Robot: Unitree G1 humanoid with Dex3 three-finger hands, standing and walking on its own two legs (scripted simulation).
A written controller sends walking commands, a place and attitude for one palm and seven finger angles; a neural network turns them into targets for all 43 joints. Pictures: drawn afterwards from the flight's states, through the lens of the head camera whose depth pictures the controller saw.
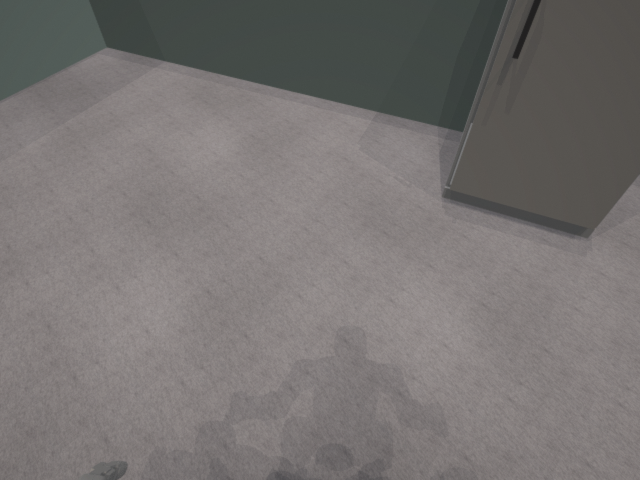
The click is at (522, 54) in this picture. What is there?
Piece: fridge door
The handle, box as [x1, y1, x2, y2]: [512, 0, 540, 58]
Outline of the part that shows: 540,0 534,0 512,57 517,58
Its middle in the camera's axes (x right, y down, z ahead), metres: +0.64 -0.69 +1.16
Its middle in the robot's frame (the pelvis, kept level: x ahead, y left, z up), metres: +1.37 -0.57 +0.08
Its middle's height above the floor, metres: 0.85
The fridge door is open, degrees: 0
